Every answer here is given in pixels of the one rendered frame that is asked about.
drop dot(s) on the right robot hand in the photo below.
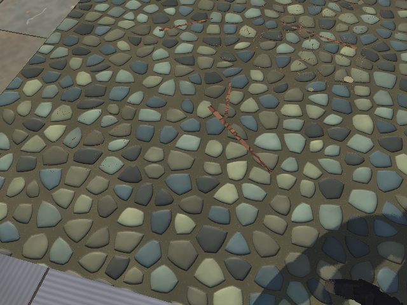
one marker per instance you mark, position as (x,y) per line
(361,291)

